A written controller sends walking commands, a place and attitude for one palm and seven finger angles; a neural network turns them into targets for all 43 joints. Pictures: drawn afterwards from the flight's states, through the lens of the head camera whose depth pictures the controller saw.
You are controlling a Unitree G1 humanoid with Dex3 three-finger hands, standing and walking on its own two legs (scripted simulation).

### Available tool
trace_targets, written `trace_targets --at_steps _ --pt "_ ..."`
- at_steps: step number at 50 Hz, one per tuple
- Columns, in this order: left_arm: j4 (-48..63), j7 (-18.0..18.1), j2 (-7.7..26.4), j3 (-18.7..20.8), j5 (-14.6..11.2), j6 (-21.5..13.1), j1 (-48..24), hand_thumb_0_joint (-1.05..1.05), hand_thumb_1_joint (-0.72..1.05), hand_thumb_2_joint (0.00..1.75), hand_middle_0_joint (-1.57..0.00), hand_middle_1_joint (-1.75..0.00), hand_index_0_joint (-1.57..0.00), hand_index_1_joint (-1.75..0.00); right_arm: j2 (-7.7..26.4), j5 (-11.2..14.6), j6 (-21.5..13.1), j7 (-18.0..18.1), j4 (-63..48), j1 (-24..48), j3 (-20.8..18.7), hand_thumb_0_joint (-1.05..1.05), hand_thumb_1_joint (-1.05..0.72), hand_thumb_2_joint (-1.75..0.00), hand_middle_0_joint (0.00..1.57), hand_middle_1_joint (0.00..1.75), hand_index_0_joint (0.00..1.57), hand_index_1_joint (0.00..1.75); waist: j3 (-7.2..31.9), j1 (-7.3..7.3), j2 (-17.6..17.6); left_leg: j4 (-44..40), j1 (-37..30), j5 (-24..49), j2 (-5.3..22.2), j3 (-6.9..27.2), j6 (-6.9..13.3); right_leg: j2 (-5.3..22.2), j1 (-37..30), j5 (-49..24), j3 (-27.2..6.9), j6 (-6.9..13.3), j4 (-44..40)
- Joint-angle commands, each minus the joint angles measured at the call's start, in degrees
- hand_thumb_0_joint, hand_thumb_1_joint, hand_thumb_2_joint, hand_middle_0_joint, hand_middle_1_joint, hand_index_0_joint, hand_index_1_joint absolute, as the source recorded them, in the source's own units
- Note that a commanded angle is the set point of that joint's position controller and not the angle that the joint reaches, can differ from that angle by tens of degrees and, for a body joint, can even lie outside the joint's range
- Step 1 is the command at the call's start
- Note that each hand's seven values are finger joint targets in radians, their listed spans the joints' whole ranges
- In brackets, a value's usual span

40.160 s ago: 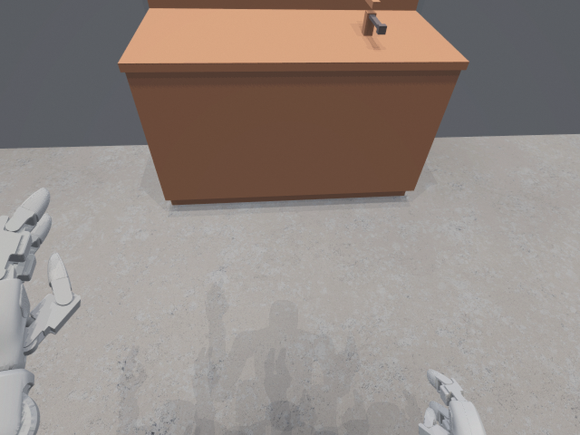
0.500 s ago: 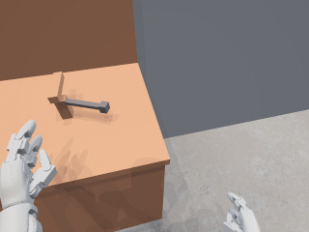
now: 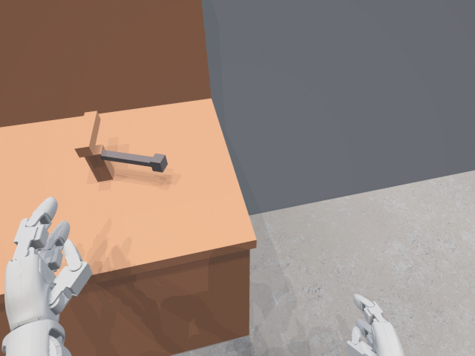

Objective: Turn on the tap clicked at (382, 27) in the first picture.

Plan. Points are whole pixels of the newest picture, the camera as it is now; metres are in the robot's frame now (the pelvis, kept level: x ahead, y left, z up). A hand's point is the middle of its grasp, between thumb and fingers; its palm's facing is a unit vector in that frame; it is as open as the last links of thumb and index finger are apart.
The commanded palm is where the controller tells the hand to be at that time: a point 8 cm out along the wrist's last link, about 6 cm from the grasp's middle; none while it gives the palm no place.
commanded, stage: turn the palm inward beside the body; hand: left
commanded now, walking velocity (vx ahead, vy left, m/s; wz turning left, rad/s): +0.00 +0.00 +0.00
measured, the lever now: (159, 162) +0.47 +0.24 +0.06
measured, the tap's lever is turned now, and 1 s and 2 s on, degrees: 64 64 64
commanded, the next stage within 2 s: reach beside the lever's end, fingers flat in 0.34 s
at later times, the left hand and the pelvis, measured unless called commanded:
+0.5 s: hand (93, 255) +0.21 +0.23 +0.13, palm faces +0.52 -0.85 -0.11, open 7.4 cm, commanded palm +0.15 +0.27 +0.14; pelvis +0.02 +0.00 +0.00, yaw +0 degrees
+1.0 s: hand (82, 244) +0.23 +0.27 +0.11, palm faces +0.56 -0.82 -0.11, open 7.4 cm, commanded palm +0.19 +0.31 +0.11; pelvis +0.01 +0.00 +0.00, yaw -1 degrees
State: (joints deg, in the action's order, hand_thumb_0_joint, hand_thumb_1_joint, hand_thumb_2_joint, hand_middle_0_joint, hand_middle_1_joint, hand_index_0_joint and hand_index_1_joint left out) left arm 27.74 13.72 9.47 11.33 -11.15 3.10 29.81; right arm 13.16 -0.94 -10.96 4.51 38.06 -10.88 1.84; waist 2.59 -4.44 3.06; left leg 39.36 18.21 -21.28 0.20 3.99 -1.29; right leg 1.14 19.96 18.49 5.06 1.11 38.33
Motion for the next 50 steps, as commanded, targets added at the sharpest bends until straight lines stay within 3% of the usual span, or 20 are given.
trace_targets --at_steps 1,6,8,10,12,14,17,18,19,22,24,27,29,32,35,41,42,44,48,50 --pt "13.6 0.0 7.3 4.4 0.5 -3.3 -4.1 0.00 0.90 0.90 -0.20 -0.30 -0.20 -0.30 5.8 0.2 -3.9 0.5 -9.6 8.2 -2.4 0.00 -0.90 -0.90 0.20 0.30 0.20 0.30 3.2 -0.10 -2.5 -7.0 3.2 6.2 -2.0 -1.8 2.5 -0.1 -4.6 -1.8 -2.6 -0.3 -8.9" --pt "13.1 -0.1 6.9 4.5 0.4 -3.4 -4.0 0.00 0.90 0.90 -0.20 -0.30 -0.20 -0.30 5.8 0.2 -3.8 0.5 -9.6 8.0 -2.6 0.00 -0.90 -0.90 0.20 0.30 0.20 0.30 3.4 -0.11 -3.6 -6.6 3.0 7.6 -2.0 -2.1 2.7 -0.1 -5.1 -3.8 -2.7 -0.4 -8.8" --pt "14.9 0.1 7.3 4.4 0.9 -4.1 -4.6 0.00 0.90 0.90 -0.20 -0.30 -0.20 -0.30 5.6 0.2 -4.1 0.4 -9.7 7.8 -2.5 0.00 -0.90 -0.90 0.20 0.30 0.20 0.30 4.5 -0.15 -0.7 -6.7 2.1 8.7 -2.1 -2.2 2.4 -0.1 -5.3 -5.1 -2.5 -0.2 -8.2" --pt "13.9 0.2 7.0 4.6 0.9 -4.4 -3.4 0.00 0.90 0.90 -0.20 -0.30 -0.20 -0.30 5.8 0.0 -4.1 0.3 -9.6 7.2 -2.7 0.00 -0.90 -0.90 0.20 0.30 0.20 0.30 5.0 -0.13 -3.0 -6.1 2.1 10.9 -2.0 -2.3 2.5 -0.3 -5.9 -8.2 -2.1 -0.3 -7.4" --pt "13.8 0.2 8.0 5.5 1.2 -4.3 -3.0 0.00 0.90 0.90 -0.20 -0.30 -0.20 -0.30 5.7 0.0 -3.9 0.3 -9.4 7.0 -2.7 0.00 -0.90 -0.90 0.20 0.30 0.20 0.30 5.0 -0.57 -1.1 -6.3 1.9 11.7 -1.9 -2.3 2.3 -0.3 -6.1 -9.2 -2.0 -0.1 -7.3" --pt "13.1 -0.1 6.3 4.5 0.7 -4.3 -2.7 0.00 0.90 0.90 -0.20 -0.30 -0.20 -0.30 5.7 0.1 -3.8 0.2 -9.7 6.9 -2.8 0.00 -0.90 -0.90 0.20 0.30 0.20 0.30 5.1 -0.23 -3.8 -6.1 1.9 13.0 -1.9 -2.2 2.3 -0.3 -6.4 -11.2 -1.8 -0.2 -6.7" --pt "13.3 -0.2 7.7 5.9 0.6 -4.1 -2.7 0.00 0.90 0.90 -0.20 -0.30 -0.20 -0.30 5.9 -0.1 -3.6 0.4 -9.3 6.8 -3.0 0.00 -0.90 -0.90 0.20 0.30 0.20 0.30 6.0 -0.69 -2.8 -5.9 1.5 14.3 -2.0 -2.5 2.3 -0.3 -7.1 -13.2 -1.9 -0.2 -6.6" --pt "13.0 -0.5 6.3 4.6 0.5 -4.0 -3.0 0.00 0.90 0.90 -0.20 -0.30 -0.20 -0.30 5.7 0.1 -3.6 0.3 -9.6 6.7 -2.8 0.00 -0.90 -0.90 0.20 0.30 0.20 0.30 5.4 -0.30 -3.0 -6.1 1.7 14.4 -1.9 -2.4 2.2 -0.1 -6.9 -13.3 -1.8 -0.2 -6.4" --pt "12.9 -0.6 6.2 4.5 0.4 -4.0 -3.2 0.00 0.90 0.90 -0.20 -0.30 -0.20 -0.30 5.7 0.2 -3.5 0.3 -9.6 6.7 -2.9 0.00 -0.90 -0.90 0.20 0.30 0.20 0.30 5.3 -0.32 -4.1 -6.2 1.8 14.4 -1.8 -2.3 2.2 -0.3 -6.9 -13.2 -1.6 -0.2 -6.3" --pt "14.1 -0.4 7.7 5.4 1.0 -4.0 -3.8 0.00 0.90 0.90 -0.20 -0.30 -0.20 -0.30 5.8 0.2 -3.4 0.4 -9.5 6.5 -2.9 0.00 -0.90 -0.90 0.20 0.30 0.20 0.30 5.4 -0.55 -1.9 -6.2 1.1 15.0 -1.8 -2.4 2.0 -0.4 -6.8 -13.2 -1.6 0.0 -6.4" --pt "12.4 -0.4 5.9 3.9 1.2 -4.0 -3.8 0.00 0.90 0.90 -0.20 -0.30 -0.20 -0.30 5.8 0.2 -3.3 0.4 -9.6 6.7 -2.8 0.00 -0.90 -0.90 0.20 0.30 0.20 0.30 4.7 -0.11 -3.0 -6.3 1.4 15.0 -1.8 -2.3 2.0 -0.4 -6.2 -13.1 -1.4 0.0 -6.1" --pt "10.5 -0.2 8.1 6.8 0.9 -4.1 -3.6 0.00 0.90 0.90 -0.20 -0.30 -0.20 -0.30 5.9 0.0 -2.9 0.6 -9.0 6.6 -3.0 0.00 -0.90 -0.90 0.20 0.30 0.20 0.30 4.5 -0.62 -2.8 -6.3 1.9 14.2 -1.9 -2.3 2.0 -0.5 -6.3 -12.4 -1.7 0.0 -6.5" --pt "9.8 -0.5 7.2 6.1 0.8 -4.8 -6.1 0.00 0.90 0.90 -0.20 -0.30 -0.20 -0.30 5.8 0.1 -2.7 0.7 -9.2 6.9 -3.0 0.00 -0.90 -0.90 0.20 0.30 0.20 0.30 4.9 -0.06 -3.9 -6.3 1.8 14.3 -1.8 -2.3 2.0 -0.5 -6.1 -12.6 -1.7 -0.1 -6.2" --pt "9.2 -0.5 9.1 8.0 0.9 -5.8 -7.4 0.00 0.90 0.90 -0.20 -0.30 -0.20 -0.30 5.9 0.0 -2.8 0.8 -8.5 6.6 -3.1 0.00 -0.90 -0.90 0.20 0.30 0.20 0.30 5.8 -0.23 -1.5 -6.1 1.5 14.6 -1.8 -2.4 1.7 -0.5 -6.1 -12.5 -1.8 0.1 -6.0" --pt "7.0 -1.0 7.5 6.3 0.5 -6.7 -9.6 0.00 0.90 0.90 -0.20 -0.30 -0.20 -0.30 5.9 0.1 -2.9 0.7 -8.3 6.9 -3.1 0.00 -0.90 -0.90 0.20 0.30 0.20 0.30 5.3 0.59 -1.4 -6.0 1.8 13.6 -1.8 -2.3 1.7 -0.5 -4.9 -11.4 -1.7 0.0 -5.8" --pt "1.9 -1.4 10.0 9.5 0.1 -7.0 -11.6 0.00 0.90 0.90 -0.20 -0.30 -0.20 -0.30 6.3 0.2 -2.7 1.1 -7.6 7.1 -3.3 0.00 -0.90 -0.90 0.20 0.30 0.20 0.30 6.2 0.30 -2.9 -6.4 3.0 12.1 -1.9 -2.2 1.7 -0.6 -5.2 -9.8 -1.9 0.1 -6.0" --pt "1.6 -1.3 11.3 10.7 0.2 -6.9 -13.3 0.00 0.90 0.90 -0.20 -0.30 -0.20 -0.30 6.2 0.4 -2.5 1.2 -7.3 7.2 -3.2 0.00 -0.90 -0.90 0.20 0.30 0.20 0.30 5.8 0.15 -1.5 -6.7 3.2 11.4 -1.9 -2.2 1.6 -0.6 -5.1 -8.8 -2.1 0.2 -6.4" --pt "0.1 -1.5 10.1 9.9 0.0 -7.2 -15.2 0.00 0.90 0.90 -0.20 -0.30 -0.20 -0.30 6.1 0.4 -2.5 1.2 -7.3 7.6 -3.2 0.00 -0.90 -0.90 0.20 0.30 0.20 0.30 5.6 0.68 -2.1 -6.7 3.2 11.4 -1.9 -2.1 1.6 -0.6 -4.6 -8.7 -1.9 0.2 -6.3" --pt "-1.9 -1.6 11.3 11.2 0.0 -8.4 -18.1 0.00 0.90 0.90 -0.19 -0.29 -0.19 -0.29 6.3 0.4 -2.6 1.1 -6.6 7.5 -3.4 0.00 -0.90 -0.90 0.20 0.30 0.20 0.30 7.5 0.85 -0.2 -6.6 2.7 12.1 -1.9 -2.3 1.3 -0.6 -5.0 -9.3 -2.1 0.3 -5.9" --pt "-4.6 -2.0 12.0 12.3 -0.5 -8.8 -17.7 0.00 0.90 0.90 -0.19 -0.28 -0.19 -0.28 6.4 0.5 -2.6 1.1 -6.3 7.4 -3.6 0.00 -0.90 -0.90 0.20 0.30 0.20 0.30 7.2 0.76 -1.6 -6.3 3.6 11.5 -1.9 -2.4 1.5 -0.7 -4.7 -9.2 -2.3 0.2 -6.0"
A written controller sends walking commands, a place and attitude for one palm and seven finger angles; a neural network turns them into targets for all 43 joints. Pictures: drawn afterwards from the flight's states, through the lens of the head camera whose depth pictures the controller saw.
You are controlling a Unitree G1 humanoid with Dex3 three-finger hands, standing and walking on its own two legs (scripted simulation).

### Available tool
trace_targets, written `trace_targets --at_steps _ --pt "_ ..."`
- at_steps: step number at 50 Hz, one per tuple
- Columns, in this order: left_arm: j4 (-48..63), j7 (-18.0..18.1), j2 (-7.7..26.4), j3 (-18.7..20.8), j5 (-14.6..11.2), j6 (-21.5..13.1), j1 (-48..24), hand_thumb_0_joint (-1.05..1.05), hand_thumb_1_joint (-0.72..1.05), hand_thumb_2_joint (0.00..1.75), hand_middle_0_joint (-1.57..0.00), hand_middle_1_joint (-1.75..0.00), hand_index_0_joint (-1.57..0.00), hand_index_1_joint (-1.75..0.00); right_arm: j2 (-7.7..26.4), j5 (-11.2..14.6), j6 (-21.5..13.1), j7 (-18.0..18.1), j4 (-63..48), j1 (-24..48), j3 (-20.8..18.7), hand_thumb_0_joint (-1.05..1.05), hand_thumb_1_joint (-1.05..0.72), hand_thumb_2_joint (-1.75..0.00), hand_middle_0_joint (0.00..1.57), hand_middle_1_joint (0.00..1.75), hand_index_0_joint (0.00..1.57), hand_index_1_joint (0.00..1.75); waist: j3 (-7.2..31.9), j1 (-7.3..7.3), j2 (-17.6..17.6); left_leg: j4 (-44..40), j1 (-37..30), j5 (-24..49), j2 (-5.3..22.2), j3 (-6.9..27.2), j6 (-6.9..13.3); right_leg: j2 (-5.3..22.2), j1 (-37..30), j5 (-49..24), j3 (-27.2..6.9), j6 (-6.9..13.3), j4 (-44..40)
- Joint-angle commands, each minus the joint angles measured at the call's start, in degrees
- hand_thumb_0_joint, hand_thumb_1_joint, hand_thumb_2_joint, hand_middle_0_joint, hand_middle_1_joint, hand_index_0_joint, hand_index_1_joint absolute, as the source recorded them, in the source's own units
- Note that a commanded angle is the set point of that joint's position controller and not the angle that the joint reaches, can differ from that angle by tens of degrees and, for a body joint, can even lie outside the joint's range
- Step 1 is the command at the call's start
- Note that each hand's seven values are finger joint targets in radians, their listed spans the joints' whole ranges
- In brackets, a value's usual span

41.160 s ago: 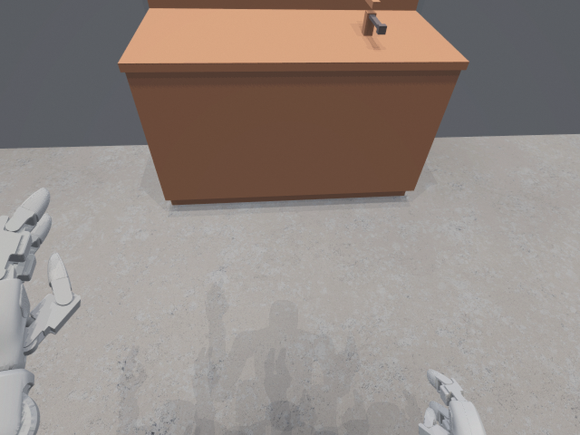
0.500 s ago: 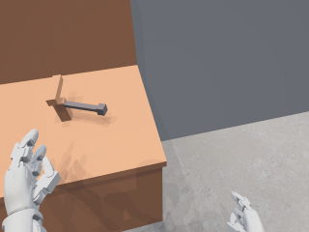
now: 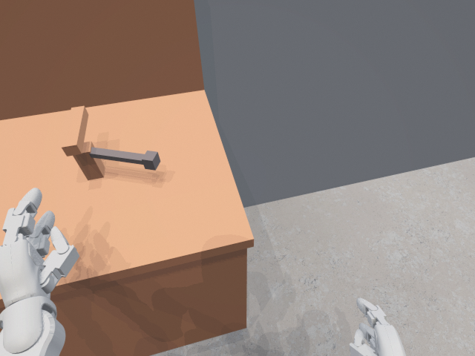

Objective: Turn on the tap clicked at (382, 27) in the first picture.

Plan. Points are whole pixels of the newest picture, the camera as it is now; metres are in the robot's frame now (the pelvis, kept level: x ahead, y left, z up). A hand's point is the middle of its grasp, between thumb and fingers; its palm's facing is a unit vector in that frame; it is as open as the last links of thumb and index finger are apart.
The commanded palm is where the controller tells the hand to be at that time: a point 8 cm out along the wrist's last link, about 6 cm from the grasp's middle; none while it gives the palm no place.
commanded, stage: reach beside the lever's end, fingers flat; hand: left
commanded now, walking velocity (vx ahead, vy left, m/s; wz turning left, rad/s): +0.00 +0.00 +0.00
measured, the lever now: (151, 160) +0.46 +0.24 +0.06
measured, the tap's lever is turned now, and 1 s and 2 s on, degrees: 64 64 64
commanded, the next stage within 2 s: push the lever round in 1.64 s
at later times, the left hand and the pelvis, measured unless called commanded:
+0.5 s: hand (66, 234) +0.26 +0.31 +0.09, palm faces +0.58 -0.80 -0.11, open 7.6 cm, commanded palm +0.22 +0.35 +0.09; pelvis -0.01 +0.00 +0.00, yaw +0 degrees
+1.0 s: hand (58, 219) +0.30 +0.36 +0.06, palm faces +0.60 -0.79 -0.11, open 7.7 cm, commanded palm +0.25 +0.39 +0.06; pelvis +0.00 +0.01 -0.01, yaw -1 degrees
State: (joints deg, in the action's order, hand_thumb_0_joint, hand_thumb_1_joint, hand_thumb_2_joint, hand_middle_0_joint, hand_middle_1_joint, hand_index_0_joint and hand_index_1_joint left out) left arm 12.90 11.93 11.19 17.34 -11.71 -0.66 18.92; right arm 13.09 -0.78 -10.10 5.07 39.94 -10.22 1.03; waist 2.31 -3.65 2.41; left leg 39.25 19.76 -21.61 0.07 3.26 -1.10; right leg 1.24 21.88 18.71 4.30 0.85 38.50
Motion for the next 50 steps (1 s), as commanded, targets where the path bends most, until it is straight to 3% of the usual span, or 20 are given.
trace_targets --at_steps 1,8,11,13,17,18,21,22,26,31,32,35,37,40,42,44,47,50 --pt "9.9 -0.5 10.6 6.5 0.0 -5.3 -8.1 0.00 0.90 0.90 -0.19 -0.28 -0.19 -0.28 6.6 0.4 -3.4 0.6 -8.2 6.7 -2.7 0.00 -0.90 -0.90 0.20 0.30 0.20 0.30 7.5 0.11 -1.0 -6.2 2.3 11.7 -1.9 -1.6 1.3 -0.8 -6.5 -9.1 -1.5 0.5 -6.0" --pt "5.0 -1.9 12.0 8.4 -0.3 -7.6 -11.6 0.00 0.90 0.90 -0.19 -0.26 -0.19 -0.26 6.9 0.6 -3.8 0.6 -7.5 6.3 -3.1 0.00 -0.90 -0.90 0.20 0.30 0.20 0.30 8.8 0.22 0.7 -6.1 2.7 11.8 -1.8 -1.7 1.1 -0.9 -6.2 -9.3 -1.5 0.7 -5.4" --pt "1.7 -2.7 13.4 9.6 -0.7 -8.6 -14.2 0.00 0.90 0.90 -0.18 -0.25 -0.18 -0.25 7.3 0.6 -3.9 0.7 -7.0 6.0 -3.3 0.00 -0.90 -0.90 0.20 0.30 0.20 0.30 8.0 0.57 -0.7 -5.7 4.0 10.4 -1.8 -1.6 1.3 -1.0 -5.0 -8.2 -1.7 0.6 -5.2" --pt "1.9 -2.8 13.2 9.2 -0.2 -9.6 -16.3 0.00 0.90 0.90 -0.18 -0.25 -0.18 -0.25 7.2 0.7 -4.2 0.8 -7.0 5.9 -3.3 0.00 -0.90 -0.90 0.20 0.30 0.20 0.30 9.3 0.78 1.4 -5.6 3.2 10.8 -1.8 -1.6 1.2 -1.0 -4.9 -8.3 -1.6 0.7 -4.8" --pt "-1.7 -3.2 14.8 10.4 0.0 -10.6 -18.0 0.00 0.90 0.90 -0.18 -0.24 -0.18 -0.24 7.7 0.6 -4.5 0.9 -6.4 5.1 -3.4 0.00 -0.90 -0.90 0.20 0.30 0.20 0.30 9.1 0.76 0.5 -5.3 4.2 10.1 -1.7 -1.3 1.1 -1.1 -4.2 -7.7 -1.5 0.7 -4.5" --pt "-3.1 -3.4 14.3 9.7 -0.1 -10.6 -19.5 0.00 0.90 0.90 -0.18 -0.24 -0.18 -0.24 7.7 0.7 -4.5 0.9 -6.4 5.2 -3.3 0.00 -0.90 -0.90 0.20 0.30 0.20 0.30 8.9 1.36 -0.2 -5.3 4.6 9.7 -1.7 -1.2 1.2 -1.1 -3.7 -7.4 -1.4 0.7 -4.2" --pt "-6.4 -4.0 16.7 12.4 -0.6 -10.9 -21.0 0.00 0.90 0.90 -0.18 -0.23 -0.18 -0.23 7.9 0.6 -4.1 1.1 -6.3 5.0 -3.5 0.00 -0.90 -0.90 0.20 0.30 0.20 0.30 10.2 0.92 -1.1 -4.7 5.6 9.7 -1.9 -1.6 1.5 -1.0 -4.3 -8.1 -1.9 0.6 -4.1" --pt "-6.6 -4.1 18.9 14.3 -0.2 -11.2 -21.4 0.00 0.90 0.90 -0.18 -0.22 -0.18 -0.22 7.9 0.7 -3.9 1.1 -6.1 4.7 -3.6 0.00 -0.90 -0.90 0.20 0.30 0.20 0.30 10.6 0.48 0.6 -4.8 5.4 10.2 -1.8 -1.7 1.3 -1.0 -4.7 -8.3 -2.0 0.7 -4.1" --pt "-8.7 -5.0 17.6 12.4 -0.3 -12.3 -25.9 0.00 0.90 0.90 -0.17 -0.21 -0.17 -0.21 7.9 0.8 -3.9 1.0 -6.1 4.0 -3.5 0.00 -0.90 -0.90 0.20 0.30 0.20 0.30 11.3 1.60 2.1 -3.9 5.4 10.8 -1.8 -1.6 1.4 -1.2 -3.6 -9.5 -2.0 0.7 -3.1" --pt "-14.9 -6.4 20.1 14.9 -0.7 -12.9 -27.3 0.00 0.90 0.90 -0.17 -0.20 -0.17 -0.20 8.7 0.8 -3.5 1.2 -5.9 2.6 -3.8 0.00 -0.90 -0.90 0.20 0.30 0.20 0.30 12.2 1.65 -0.7 -3.2 7.1 10.8 -1.7 -1.6 1.7 -1.3 -3.3 -10.0 -2.0 0.5 -2.4" --pt "-15.3 -6.5 21.3 15.8 -0.4 -13.1 -28.6 0.00 0.90 0.90 -0.17 -0.20 -0.17 -0.20 8.7 0.8 -3.2 1.3 -5.5 2.4 -3.9 0.00 -0.90 -0.90 0.20 0.30 0.20 0.30 12.1 1.55 0.8 -3.0 6.8 11.1 -1.7 -1.8 1.7 -1.3 -3.3 -10.4 -2.2 0.5 -2.5" --pt "-17.6 -7.5 22.4 16.5 -0.6 -13.8 -31.2 0.00 0.90 0.90 -0.16 -0.19 -0.16 -0.19 9.0 0.7 -2.9 1.1 -5.6 1.6 -4.0 0.00 -0.90 -0.90 0.20 0.30 0.20 0.30 13.6 1.97 -0.3 -2.4 7.3 12.0 -1.8 -1.6 1.8 -1.4 -3.3 -11.6 -2.2 0.4 -1.7" --pt "-17.8 -7.9 23.7 17.7 -0.4 -14.6 -30.3 0.00 0.90 0.90 -0.16 -0.19 -0.16 -0.19 9.0 0.6 -2.6 1.0 -5.5 0.8 -4.3 0.00 -0.90 -0.90 0.20 0.30 0.20 0.30 14.9 1.45 1.8 -1.8 6.8 14.1 -1.7 -1.9 1.7 -1.5 -4.0 -13.5 -2.3 0.5 -1.3" --pt "-20.0 -8.8 24.1 17.9 -0.5 -15.6 -31.8 0.00 0.90 0.90 -0.16 -0.18 -0.16 -0.18 9.2 0.7 -2.3 0.8 -5.4 -0.2 -4.4 0.00 -0.90 -0.90 0.20 0.30 0.20 0.30 15.3 1.94 2.1 -1.1 7.4 15.6 -1.6 -1.6 1.6 -1.6 -3.2 -14.9 -2.1 0.5 -0.1" --pt "-21.9 -9.2 26.4 20.2 -0.5 -16.1 -31.3 0.00 0.90 0.90 -0.16 -0.17 -0.16 -0.17 9.4 0.6 -1.8 0.8 -4.9 -0.8 -4.6 0.00 -0.90 -0.90 0.20 0.30 0.20 0.30 15.1 1.74 1.2 -0.7 8.2 15.8 -1.4 -1.7 1.7 -1.7 -3.3 -15.1 -2.1 0.4 -0.1" --pt "-22.9 -10.1 25.2 19.1 -0.9 -16.6 -32.4 0.00 0.90 0.90 -0.16 -0.17 -0.16 -0.17 9.4 0.8 -1.7 0.5 -5.0 -1.1 -4.7 0.00 -0.90 -0.90 0.20 0.30 0.20 0.30 15.3 2.21 1.8 -0.3 8.4 16.1 -1.4 -1.7 1.7 -1.7 -2.5 -15.5 -2.1 0.4 0.5" --pt "-25.1 -10.8 28.5 21.9 -1.0 -17.3 -33.6 0.00 0.90 0.90 -0.15 -0.16 -0.15 -0.16 9.8 0.7 -1.1 0.6 -4.6 -1.9 -4.9 0.00 -0.90 -0.90 0.20 0.30 0.20 0.30 15.9 1.99 1.8 0.3 9.3 15.8 -1.3 -1.6 1.8 -1.8 -2.1 -15.0 -2.4 0.4 0.8" --pt "-28.2 -11.8 29.0 21.9 -1.1 -17.8 -35.4 0.00 0.90 0.90 -0.15 -0.15 -0.15 -0.15 10.1 0.7 -0.7 0.4 -4.6 -2.6 -4.9 0.00 -0.90 -0.90 0.20 0.30 0.20 0.30 15.5 2.69 1.2 0.9 10.6 15.2 -1.4 -1.5 2.0 -1.8 -0.9 -14.7 -2.2 0.4 1.4"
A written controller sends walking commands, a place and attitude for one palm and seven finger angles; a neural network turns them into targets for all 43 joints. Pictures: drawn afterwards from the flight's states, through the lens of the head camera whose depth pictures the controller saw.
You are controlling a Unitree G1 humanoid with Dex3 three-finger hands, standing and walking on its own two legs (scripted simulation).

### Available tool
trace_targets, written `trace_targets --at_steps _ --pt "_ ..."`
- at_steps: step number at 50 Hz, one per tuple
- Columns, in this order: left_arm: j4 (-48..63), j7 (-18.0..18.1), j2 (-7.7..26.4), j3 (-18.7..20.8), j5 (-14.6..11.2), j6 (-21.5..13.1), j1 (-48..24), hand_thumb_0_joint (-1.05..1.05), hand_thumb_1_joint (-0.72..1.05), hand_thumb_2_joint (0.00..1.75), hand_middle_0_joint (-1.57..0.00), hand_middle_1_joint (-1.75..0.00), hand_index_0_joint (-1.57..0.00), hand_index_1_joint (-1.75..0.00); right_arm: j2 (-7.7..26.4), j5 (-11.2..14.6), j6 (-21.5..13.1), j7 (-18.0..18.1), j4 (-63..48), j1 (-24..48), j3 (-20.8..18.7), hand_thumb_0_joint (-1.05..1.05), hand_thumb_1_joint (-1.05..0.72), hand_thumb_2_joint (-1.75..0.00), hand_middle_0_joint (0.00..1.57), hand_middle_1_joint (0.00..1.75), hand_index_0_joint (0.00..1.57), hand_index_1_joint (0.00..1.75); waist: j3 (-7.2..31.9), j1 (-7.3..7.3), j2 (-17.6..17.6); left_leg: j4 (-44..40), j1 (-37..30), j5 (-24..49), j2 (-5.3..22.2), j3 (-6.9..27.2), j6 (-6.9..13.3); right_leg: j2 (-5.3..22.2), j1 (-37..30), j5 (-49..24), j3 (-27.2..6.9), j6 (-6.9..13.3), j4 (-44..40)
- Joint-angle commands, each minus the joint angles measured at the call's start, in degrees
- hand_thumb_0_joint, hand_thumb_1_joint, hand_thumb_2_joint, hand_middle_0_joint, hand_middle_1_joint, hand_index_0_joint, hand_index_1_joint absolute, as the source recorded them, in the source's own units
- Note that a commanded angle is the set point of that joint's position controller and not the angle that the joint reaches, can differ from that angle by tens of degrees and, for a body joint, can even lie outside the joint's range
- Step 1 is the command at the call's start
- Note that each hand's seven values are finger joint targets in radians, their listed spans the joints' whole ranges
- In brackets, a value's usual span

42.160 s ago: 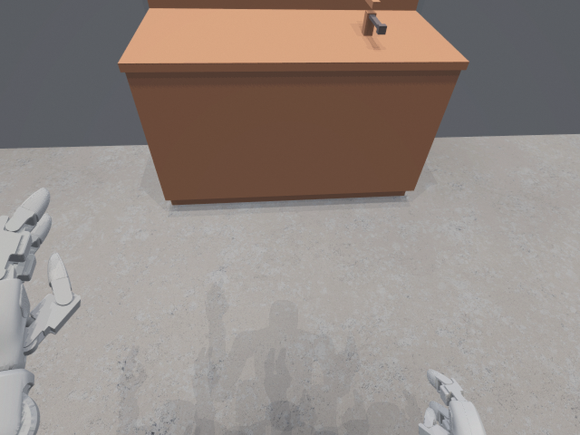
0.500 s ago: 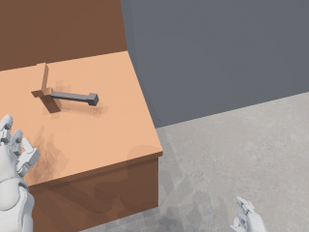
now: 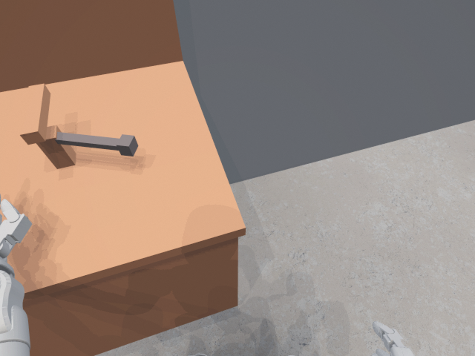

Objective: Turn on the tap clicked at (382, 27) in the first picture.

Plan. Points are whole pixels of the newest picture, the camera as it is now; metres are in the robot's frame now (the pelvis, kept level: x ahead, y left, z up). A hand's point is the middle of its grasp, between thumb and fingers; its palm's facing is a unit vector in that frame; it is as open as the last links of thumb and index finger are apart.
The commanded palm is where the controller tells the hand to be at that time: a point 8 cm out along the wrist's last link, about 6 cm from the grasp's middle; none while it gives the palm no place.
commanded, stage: reach beside the lever's end, fingers flat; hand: left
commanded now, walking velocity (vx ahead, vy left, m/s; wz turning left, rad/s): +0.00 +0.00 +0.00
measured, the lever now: (127, 145) +0.46 +0.25 +0.07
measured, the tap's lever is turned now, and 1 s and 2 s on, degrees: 64 64 64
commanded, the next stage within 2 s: push the lever round in 0.64 s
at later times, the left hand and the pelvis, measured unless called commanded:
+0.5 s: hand (20, 210) +0.31 +0.38 +0.06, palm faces +0.59 -0.80 -0.11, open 7.8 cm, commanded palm +0.26 +0.41 +0.06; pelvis +0.00 +0.01 -0.01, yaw -1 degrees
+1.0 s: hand (26, 211) +0.31 +0.38 +0.06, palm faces +0.60 -0.79 -0.09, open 7.8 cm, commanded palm +0.27 +0.40 +0.06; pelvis +0.00 +0.01 -0.01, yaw +0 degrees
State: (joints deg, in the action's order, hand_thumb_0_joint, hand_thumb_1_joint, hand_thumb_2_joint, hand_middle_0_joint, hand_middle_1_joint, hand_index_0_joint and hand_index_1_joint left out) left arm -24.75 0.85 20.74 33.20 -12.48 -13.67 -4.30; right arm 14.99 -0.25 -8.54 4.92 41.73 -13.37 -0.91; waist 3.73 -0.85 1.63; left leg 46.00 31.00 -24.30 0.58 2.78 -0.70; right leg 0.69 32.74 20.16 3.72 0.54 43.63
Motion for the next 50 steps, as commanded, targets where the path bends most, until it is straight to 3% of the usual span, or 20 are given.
trace_targets --at_steps 1,4,7,9,11,12,17,18,21,23,26,30,32,33,35,36,37,42,43,50 --pt "8.8 -1.2 19.8 6.0 -0.3 -5.0 -13.2 0.00 0.90 0.90 -0.15 -0.15 -0.15 -0.15 8.4 0.2 -2.1 0.6 -6.4 0.3 -3.0 0.00 -0.90 -0.90 0.20 0.30 0.20 0.30 14.7 -0.05 2.3 -5.5 -0.4 17.4 -2.0 -1.1 1.7 -1.3 -11.4 -15.8 -1.8 0.7 -3.4" --pt "7.2 -2.1 20.5 5.2 0.5 -6.2 -18.0 0.00 0.90 0.90 -0.15 -0.15 -0.15 -0.15 8.5 0.2 -1.8 0.6 -6.0 -0.5 -2.9 0.00 -0.90 -0.90 0.20 0.30 0.20 0.30 14.7 0.70 4.9 -4.9 -0.6 17.1 -1.9 -0.8 1.5 -1.4 -9.3 -14.6 -1.8 0.9 -2.8" --pt "5.6 -2.5 21.4 5.4 0.9 -6.9 -18.5 0.00 0.90 0.90 -0.15 -0.15 -0.15 -0.15 8.9 -0.1 -1.5 0.6 -6.1 -1.3 -3.1 0.00 -0.90 -0.90 0.20 0.30 0.20 0.30 16.7 0.36 4.5 -4.3 -1.1 18.2 -1.7 -0.3 1.5 -1.7 -8.8 -14.5 -1.6 1.0 -2.2" --pt "2.5 -2.9 23.3 6.5 0.9 -6.9 -20.8 0.00 0.90 0.90 -0.15 -0.15 -0.15 -0.15 9.2 0.0 -1.1 0.5 -5.8 -1.9 -3.0 0.00 -0.90 -0.90 0.20 0.30 0.20 0.30 16.2 1.17 2.9 -3.8 0.6 16.8 -1.7 -0.1 1.5 -1.7 -7.7 -13.6 -1.5 0.8 -1.8" --pt "-0.8 -3.3 24.3 7.5 0.9 -6.9 -20.9 0.00 0.90 0.90 -0.15 -0.15 -0.15 -0.15 9.4 0.0 -0.7 0.4 -5.9 -2.3 -3.0 0.00 -0.90 -0.90 0.20 0.30 0.20 0.30 16.3 0.87 2.1 -3.4 2.1 15.9 -1.8 -0.2 1.6 -1.7 -7.3 -13.1 -1.5 0.8 -1.4" --pt "-0.6 -3.4 25.4 7.9 1.4 -7.2 -22.3 0.00 0.90 0.90 -0.15 -0.15 -0.15 -0.15 9.5 -0.1 -0.4 0.4 -5.7 -2.5 -2.9 0.00 -0.90 -0.90 0.20 0.30 0.20 0.30 17.0 0.66 4.0 -3.0 1.8 16.8 -1.8 -0.4 1.6 -1.6 -7.4 -13.8 -1.7 0.8 -1.3" --pt "0.9 -3.9 27.2 10.1 1.2 -7.6 -17.6 0.00 0.90 0.90 -0.15 -0.15 -0.15 -0.15 9.3 -0.2 0.6 -0.6 -7.4 -3.6 -3.1 0.00 -0.90 -0.90 0.20 0.30 0.20 0.30 20.5 -0.65 5.1 -2.7 0.2 22.8 -1.3 -0.1 1.3 -2.1 -9.8 -17.1 -1.5 1.0 -0.7" --pt "1.2 -4.1 24.4 8.1 0.9 -7.4 -16.8 0.00 0.90 0.90 -0.15 -0.15 -0.15 -0.15 9.0 -0.1 0.6 -0.8 -7.7 -3.5 -3.1 0.00 -0.90 -0.90 0.20 0.30 0.20 0.30 19.7 -0.14 5.2 -2.8 0.2 22.5 -1.3 -0.2 1.4 -2.1 -9.1 -17.0 -1.4 0.8 -0.7" --pt "0.9 -4.3 25.1 9.5 0.1 -7.6 -16.5 0.00 0.90 0.90 -0.15 -0.15 -0.15 -0.15 9.3 0.0 0.7 -0.9 -7.7 -3.5 -3.3 0.00 -0.90 -0.90 0.20 0.30 0.20 0.30 17.8 -0.04 4.3 -3.1 1.4 20.1 -1.2 0.1 1.3 -2.3 -7.9 -14.9 -1.2 0.9 -1.0" --pt "3.7 -4.2 23.6 8.5 -0.1 -7.7 -14.3 0.00 0.90 0.90 -0.15 -0.15 -0.15 -0.15 9.0 0.1 0.7 -1.0 -8.1 -3.3 -3.3 0.00 -0.90 -0.90 0.20 0.30 0.20 0.30 19.1 -0.48 7.3 -3.2 -0.6 22.0 -1.1 0.0 1.1 -2.2 -8.1 -15.1 -1.2 1.0 -1.1" --pt "4.4 -3.8 22.9 7.9 -0.4 -7.4 -15.2 0.00 0.90 0.90 -0.15 -0.15 -0.15 -0.15 9.2 0.1 0.5 -0.9 -7.9 -3.2 -3.4 0.00 -0.90 -0.90 0.20 0.30 0.20 0.30 17.6 0.44 4.8 -3.4 -0.1 20.2 -1.0 0.5 1.0 -2.4 -6.7 -13.3 -0.9 0.9 -1.1" --pt "5.4 -3.1 20.7 4.6 0.2 -7.8 -19.9 0.00 0.90 0.90 -0.15 -0.15 -0.15 -0.15 9.2 0.1 0.2 -0.3 -7.5 -2.6 -3.0 0.00 -0.90 -0.90 0.20 0.30 0.20 0.30 15.4 1.57 6.3 -4.1 0.0 15.2 -1.0 1.2 0.6 -2.4 -3.5 -8.5 -0.7 1.1 -1.3" --pt "6.2 -2.4 22.8 5.7 0.9 -8.0 -21.7 0.00 0.90 0.90 -0.15 -0.15 -0.15 -0.15 9.3 0.0 0.2 0.1 -7.1 -2.4 -2.9 0.00 -0.90 -0.90 0.20 0.30 0.20 0.30 15.3 1.45 6.5 -4.3 -0.3 14.5 -0.9 1.3 0.6 -2.3 -3.7 -8.0 -0.9 1.3 -1.5" --pt "6.4 -2.4 21.4 4.3 1.1 -7.9 -21.9 0.00 0.90 0.90 -0.15 -0.15 -0.15 -0.15 9.2 -0.1 0.2 0.1 -7.3 -2.4 -2.9 0.00 -0.90 -0.90 0.20 0.30 0.20 0.30 16.6 1.66 7.1 -4.4 -0.9 14.7 -1.1 1.2 0.5 -2.2 -3.9 -8.1 -0.9 1.3 -1.4" --pt "5.8 -2.1 22.9 5.3 1.3 -7.7 -22.3 0.00 0.90 0.90 -0.15 -0.15 -0.15 -0.15 9.1 -0.2 0.1 0.4 -7.1 -2.4 -2.8 0.00 -0.90 -0.90 0.20 0.30 0.20 0.30 17.5 1.28 6.2 -4.2 -0.9 15.6 -1.0 1.5 0.3 -2.3 -4.5 -8.8 -0.8 1.3 -1.1" --pt "5.8 -2.2 21.5 4.0 1.4 -7.4 -21.8 0.00 0.90 0.90 -0.15 -0.15 -0.15 -0.15 8.9 -0.2 0.1 0.3 -7.3 -2.3 -2.7 0.00 -0.90 -0.90 0.20 0.30 0.20 0.30 17.6 1.34 7.0 -4.1 -1.2 16.2 -1.2 1.1 0.3 -2.2 -4.7 -9.6 -0.8 1.3 -1.1" --pt "5.9 -1.8 23.4 6.2 1.5 -7.2 -20.8 0.00 0.90 0.90 -0.15 -0.15 -0.15 -0.15 9.0 -0.2 0.3 0.4 -7.2 -2.6 -2.8 0.00 -0.90 -0.90 0.20 0.30 0.20 0.30 18.4 0.62 6.2 -4.1 -1.3 17.9 -0.9 1.3 0.0 -2.2 -5.8 -10.6 -0.7 1.3 -1.1" --pt "3.4 -2.0 21.9 6.8 0.7 -5.6 -15.0 0.00 0.90 0.90 -0.15 -0.15 -0.15 -0.15 8.6 0.0 0.8 -0.2 -8.1 -2.4 -2.6 0.00 -0.90 -0.90 0.20 0.30 0.20 0.30 17.5 -0.52 4.7 -4.0 0.4 20.2 -1.0 0.5 0.4 -2.2 -7.8 -13.6 -0.7 1.1 -1.3" --pt "3.6 -2.0 20.7 5.6 0.6 -5.4 -16.5 0.00 0.90 0.90 -0.15 -0.15 -0.15 -0.15 8.5 0.1 0.8 -0.4 -8.2 -2.1 -2.5 0.00 -0.90 -0.90 0.20 0.30 0.20 0.30 17.0 0.28 5.1 -3.8 0.7 19.0 -1.1 0.3 0.6 -2.0 -7.1 -13.2 -0.8 1.0 -1.3" --pt "4.3 -1.6 20.3 4.5 1.0 -6.4 -19.9 0.00 0.90 0.90 -0.15 -0.15 -0.15 -0.15 8.7 0.1 0.8 -0.4 -8.0 -2.2 -2.7 0.00 -0.90 -0.90 0.20 0.30 0.20 0.30 16.1 1.35 4.1 -3.5 1.4 15.7 -1.2 0.2 1.0 -2.2 -5.9 -11.5 -1.1 1.0 -1.4"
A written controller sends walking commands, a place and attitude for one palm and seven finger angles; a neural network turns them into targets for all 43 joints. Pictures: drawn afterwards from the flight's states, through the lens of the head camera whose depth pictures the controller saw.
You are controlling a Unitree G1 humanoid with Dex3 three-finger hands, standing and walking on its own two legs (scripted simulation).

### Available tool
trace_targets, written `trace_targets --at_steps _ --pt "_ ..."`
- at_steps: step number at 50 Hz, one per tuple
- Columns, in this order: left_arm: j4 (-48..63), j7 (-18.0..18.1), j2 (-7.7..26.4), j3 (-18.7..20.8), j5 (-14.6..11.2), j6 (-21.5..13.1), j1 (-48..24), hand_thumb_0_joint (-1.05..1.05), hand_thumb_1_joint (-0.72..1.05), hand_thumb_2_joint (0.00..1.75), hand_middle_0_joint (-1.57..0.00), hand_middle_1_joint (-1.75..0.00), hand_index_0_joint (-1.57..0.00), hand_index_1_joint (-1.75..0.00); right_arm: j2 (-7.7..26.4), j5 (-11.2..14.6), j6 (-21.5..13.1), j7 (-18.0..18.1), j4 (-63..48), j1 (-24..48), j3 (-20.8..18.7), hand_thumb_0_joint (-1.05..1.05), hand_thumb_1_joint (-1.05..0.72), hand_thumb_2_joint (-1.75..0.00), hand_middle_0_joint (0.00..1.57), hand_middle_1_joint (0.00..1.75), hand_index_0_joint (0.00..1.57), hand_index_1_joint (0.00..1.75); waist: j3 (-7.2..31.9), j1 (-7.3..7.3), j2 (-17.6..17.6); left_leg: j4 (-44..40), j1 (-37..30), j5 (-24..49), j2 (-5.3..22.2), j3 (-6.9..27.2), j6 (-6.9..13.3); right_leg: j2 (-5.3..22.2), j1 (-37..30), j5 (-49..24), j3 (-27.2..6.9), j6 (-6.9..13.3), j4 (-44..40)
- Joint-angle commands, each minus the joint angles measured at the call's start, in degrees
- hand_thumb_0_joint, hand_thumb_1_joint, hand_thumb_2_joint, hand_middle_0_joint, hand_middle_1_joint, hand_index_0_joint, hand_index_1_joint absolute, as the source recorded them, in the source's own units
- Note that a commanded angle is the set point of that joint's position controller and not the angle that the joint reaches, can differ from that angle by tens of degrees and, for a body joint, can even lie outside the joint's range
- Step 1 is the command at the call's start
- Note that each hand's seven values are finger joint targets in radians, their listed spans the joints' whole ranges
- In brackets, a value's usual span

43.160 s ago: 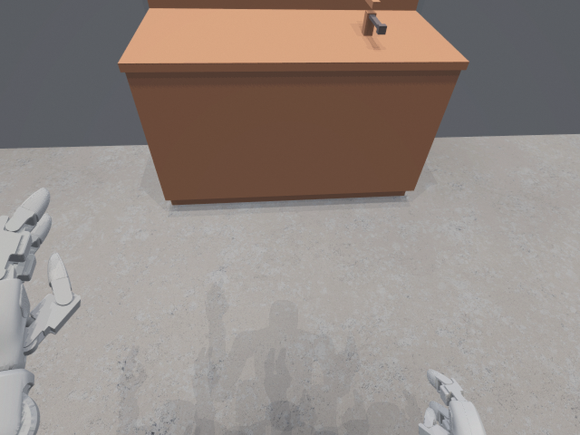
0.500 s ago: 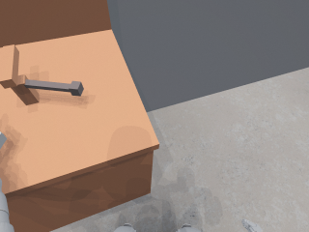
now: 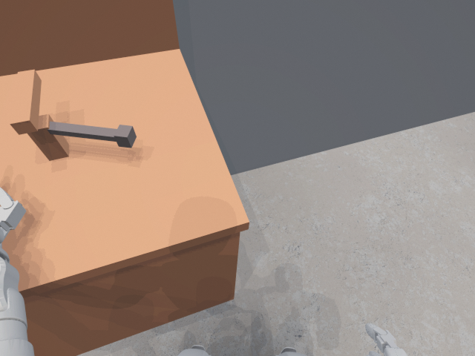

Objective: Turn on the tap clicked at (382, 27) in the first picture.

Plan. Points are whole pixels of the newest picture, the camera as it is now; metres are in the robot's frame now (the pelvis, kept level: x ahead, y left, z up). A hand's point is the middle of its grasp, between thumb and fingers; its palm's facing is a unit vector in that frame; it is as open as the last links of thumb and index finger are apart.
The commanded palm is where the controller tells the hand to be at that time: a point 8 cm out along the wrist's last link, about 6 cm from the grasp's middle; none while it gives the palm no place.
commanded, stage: push the lever round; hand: left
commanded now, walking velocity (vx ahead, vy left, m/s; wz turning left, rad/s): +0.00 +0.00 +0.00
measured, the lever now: (125, 136) +0.46 +0.24 +0.08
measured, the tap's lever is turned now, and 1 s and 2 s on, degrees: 64 64 64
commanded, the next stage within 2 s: none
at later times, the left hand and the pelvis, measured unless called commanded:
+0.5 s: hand (40, 201) +0.32 +0.34 +0.07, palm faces +0.61 -0.78 -0.10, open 7.8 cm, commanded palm +0.28 +0.36 +0.07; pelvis +0.00 -0.01 +0.00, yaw +0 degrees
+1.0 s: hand (75, 186) +0.36 +0.29 +0.07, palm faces +0.67 -0.73 -0.07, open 7.8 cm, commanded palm +0.30 +0.32 +0.07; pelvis +0.00 -0.01 +0.00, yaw +0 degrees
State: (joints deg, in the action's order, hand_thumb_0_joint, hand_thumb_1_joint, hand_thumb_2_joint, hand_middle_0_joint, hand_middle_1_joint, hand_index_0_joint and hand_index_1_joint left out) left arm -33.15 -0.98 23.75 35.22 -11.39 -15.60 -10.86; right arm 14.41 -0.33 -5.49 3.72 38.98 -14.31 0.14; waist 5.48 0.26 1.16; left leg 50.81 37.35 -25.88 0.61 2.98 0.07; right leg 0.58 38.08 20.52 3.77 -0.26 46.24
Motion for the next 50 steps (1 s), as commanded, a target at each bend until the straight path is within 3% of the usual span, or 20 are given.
trace_targets --at_steps 1,2,5,9,11,14,16,20,22,24,26,31,33,37,38,40,42,44,47,50 --pt "12.9 0.2 17.5 2.6 -0.2 -4.7 -14.0 0.00 0.90 0.90 -0.15 -0.15 -0.15 -0.15 9.5 0.1 -2.2 0.9 -5.2 -1.2 -3.8 0.00 -0.90 -0.90 0.20 0.30 0.20 0.30 14.8 0.44 3.7 -8.0 -4.9 17.0 -1.3 -0.1 0.4 -2.0 -11.4 -12.1 -1.3 1.7 -4.1" --pt "14.1 0.3 18.7 3.0 0.3 -5.2 -15.1 0.00 0.90 0.90 -0.15 -0.15 -0.15 -0.15 9.4 0.2 -2.1 1.1 -4.8 -1.2 -3.7 0.00 -0.90 -0.90 0.20 0.30 0.20 0.30 15.9 0.19 6.0 -7.9 -5.5 17.9 -1.2 -0.2 0.3 -1.9 -11.7 -12.4 -1.6 1.9 -3.8" --pt "15.7 0.2 16.5 0.8 0.4 -5.4 -15.1 0.00 0.90 0.90 -0.15 -0.15 -0.15 -0.15 9.0 0.1 -2.2 1.2 -5.0 -1.3 -3.8 0.00 -0.90 -0.90 0.20 0.30 0.20 0.30 17.0 0.31 7.1 -7.8 -7.4 20.8 -1.1 0.0 0.0 -1.9 -12.2 -14.3 -1.4 2.0 -3.6" --pt "15.3 1.2 15.3 0.0 0.3 -4.7 -15.6 0.00 0.90 0.90 -0.15 -0.15 -0.15 -0.15 9.0 0.2 -2.2 1.3 -4.6 -1.3 -3.8 0.00 -0.90 -0.90 0.20 0.30 0.20 0.30 16.6 0.41 5.9 -8.3 -7.2 19.7 -1.0 0.2 -0.1 -1.9 -12.1 -13.5 -1.1 1.8 -3.9" --pt "16.0 2.0 16.4 1.3 0.3 -4.5 -12.8 0.00 0.90 0.90 -0.15 -0.15 -0.15 -0.15 8.9 0.1 -2.2 1.2 -4.8 -1.2 -3.9 0.00 -0.90 -0.90 0.20 0.30 0.20 0.30 17.6 -0.61 6.6 -8.5 -7.5 21.4 -1.1 0.1 -0.3 -1.9 -13.8 -14.9 -1.3 2.0 -4.0" --pt "16.2 3.3 14.8 1.6 0.4 -3.8 -7.7 0.00 0.90 0.90 -0.15 -0.15 -0.15 -0.15 8.5 0.0 -1.9 0.7 -5.3 -1.2 -4.0 0.00 -0.90 -0.90 0.20 0.30 0.20 0.30 18.0 -1.37 5.0 -8.5 -7.0 23.5 -1.1 -0.4 -0.1 -1.8 -15.9 -17.5 -1.3 1.7 -3.9" --pt "15.1 4.0 14.1 1.2 0.3 -3.5 -8.9 0.00 0.90 0.90 -0.15 -0.15 -0.15 -0.15 8.5 0.2 -1.7 0.5 -5.1 -0.9 -3.9 0.00 -0.90 -0.90 0.20 0.30 0.20 0.30 15.1 -0.58 2.2 -8.9 -5.0 20.7 -1.1 -0.5 0.2 -1.8 -15.1 -16.3 -1.2 1.6 -4.4" --pt "15.4 4.7 15.0 2.1 0.7 -4.1 -10.3 0.00 0.90 0.90 -0.15 -0.15 -0.15 -0.15 8.6 0.1 -1.4 0.6 -5.1 -0.7 -4.0 0.00 -0.90 -0.90 0.20 0.30 0.20 0.30 15.2 -0.50 2.3 -8.9 -4.3 18.9 -1.3 -1.1 0.6 -1.6 -15.7 -16.0 -1.8 1.5 -4.6" --pt "16.4 4.9 15.6 2.3 1.3 -4.6 -9.5 0.00 0.90 0.90 -0.15 -0.15 -0.15 -0.15 8.4 0.1 -1.2 0.5 -5.1 -0.5 -3.9 0.00 -0.90 -0.90 0.20 0.30 0.20 0.30 15.1 -0.96 5.5 -8.7 -4.8 19.4 -1.3 -1.4 0.7 -1.6 -15.8 -16.2 -2.1 1.7 -4.6" --pt "16.4 4.8 13.5 0.4 1.2 -5.0 -11.4 0.00 0.90 0.90 -0.15 -0.15 -0.15 -0.15 8.2 0.1 -1.3 0.5 -4.9 -0.5 -3.9 0.00 -0.90 -0.90 0.20 0.30 0.20 0.30 15.0 0.18 4.0 -8.5 -5.4 19.2 -1.2 -1.2 0.7 -1.8 -14.8 -16.0 -1.9 1.6 -4.5" --pt "17.5 5.1 11.1 -2.2 1.0 -5.4 -14.0 0.00 0.90 0.90 -0.15 -0.15 -0.15 -0.15 8.2 0.1 -1.7 0.7 -4.7 -0.1 -3.8 0.00 -0.90 -0.90 0.20 0.30 0.20 0.30 14.9 0.77 5.0 -8.5 -6.1 18.1 -1.2 -0.9 0.5 -1.8 -13.5 -14.7 -1.8 1.7 -4.4" --pt "14.9 7.8 10.3 -2.5 1.6 -4.3 -15.0 0.00 0.90 0.90 -0.15 -0.15 -0.15 -0.15 8.3 0.0 -1.6 0.9 -4.0 0.2 -3.9 0.00 -0.90 -0.90 0.20 0.30 0.20 0.30 14.5 0.87 2.3 -8.6 -4.7 15.3 -1.4 -0.7 0.5 -1.4 -13.1 -12.8 -1.8 1.5 -4.8" --pt "16.0 9.4 9.0 -4.2 2.7 -4.1 -17.4 0.00 0.90 0.90 -0.15 -0.15 -0.15 -0.15 8.1 -0.1 -1.4 1.0 -4.0 0.5 -3.6 0.00 -0.90 -0.90 0.20 0.30 0.20 0.30 15.3 0.95 4.1 -8.9 -5.7 15.0 -1.5 -0.7 0.5 -1.3 -13.0 -12.1 -1.9 1.6 -5.0" --pt "16.5 13.0 10.3 -3.0 4.5 -4.3 -17.3 0.00 0.90 0.90 -0.15 -0.15 -0.15 -0.15 7.8 -0.5 -0.8 0.7 -4.1 0.5 -3.6 0.00 -0.90 -0.90 0.20 0.30 0.20 0.30 16.9 0.23 3.2 -8.7 -5.8 17.5 -1.3 -0.6 0.3 -1.3 -14.7 -14.3 -1.8 1.7 -4.4" --pt "16.3 13.7 8.2 -4.6 4.8 -4.2 -17.6 0.00 0.90 0.90 -0.15 -0.15 -0.15 -0.15 7.6 -0.6 -0.7 0.5 -4.3 0.5 -3.6 0.00 -0.90 -0.90 0.20 0.30 0.20 0.30 17.1 0.58 3.5 -8.5 -6.0 17.2 -1.5 -0.8 0.4 -1.3 -14.5 -14.4 -1.8 1.6 -4.5" --pt "15.7 15.0 7.9 -4.7 5.1 -4.2 -18.2 0.00 0.90 0.90 -0.15 -0.15 -0.15 -0.15 7.6 -0.8 -0.5 0.4 -4.2 0.6 -3.6 0.00 -0.90 -0.90 0.20 0.30 0.20 0.30 16.6 0.64 2.5 -8.6 -5.6 17.3 -1.3 -0.7 0.2 -1.3 -14.5 -14.6 -1.7 1.7 -4.4" --pt "15.3 16.3 8.0 -4.3 5.9 -4.0 -17.8 0.00 0.90 0.90 -0.15 -0.15 -0.15 -0.15 7.5 -0.8 -0.1 0.3 -4.1 0.7 -3.6 0.00 -0.90 -0.90 0.20 0.30 0.20 0.30 16.7 0.23 4.4 -8.5 -5.9 17.7 -1.4 -0.9 0.2 -1.3 -14.7 -14.7 -1.9 1.8 -4.6" --pt "15.3 17.4 6.0 -6.1 6.3 -3.7 -18.7 0.00 0.90 0.90 -0.15 -0.15 -0.15 -0.15 7.2 -0.9 0.2 0.1 -4.4 0.7 -3.6 0.00 -0.90 -0.90 0.20 0.30 0.20 0.30 16.7 0.63 3.4 -8.7 -6.0 18.2 -1.4 -0.9 0.1 -1.3 -14.8 -15.4 -1.7 1.8 -4.6" --pt "16.0 19.1 5.7 -5.4 6.8 -3.5 -15.4 0.00 0.90 0.90 -0.15 -0.15 -0.15 -0.15 7.2 -1.0 0.6 -0.2 -4.5 0.5 -3.8 0.00 -0.90 -0.90 0.20 0.30 0.20 0.30 18.3 -0.30 3.6 -8.5 -6.7 21.3 -1.2 -1.2 0.0 -1.3 -16.5 -18.0 -1.8 1.9 -4.4" --pt "17.0 20.9 2.0 -8.4 7.2 -3.4 -17.5 0.00 0.90 0.90 -0.15 -0.15 -0.15 -0.15 7.0 -1.1 0.6 -0.6 -4.3 0.5 -4.0 0.00 -0.90 -0.90 0.20 0.30 0.20 0.30 17.4 0.70 2.4 -8.4 -7.2 21.8 -1.1 -1.1 -0.2 -1.3 -15.6 -18.5 -1.5 1.8 -4.4"
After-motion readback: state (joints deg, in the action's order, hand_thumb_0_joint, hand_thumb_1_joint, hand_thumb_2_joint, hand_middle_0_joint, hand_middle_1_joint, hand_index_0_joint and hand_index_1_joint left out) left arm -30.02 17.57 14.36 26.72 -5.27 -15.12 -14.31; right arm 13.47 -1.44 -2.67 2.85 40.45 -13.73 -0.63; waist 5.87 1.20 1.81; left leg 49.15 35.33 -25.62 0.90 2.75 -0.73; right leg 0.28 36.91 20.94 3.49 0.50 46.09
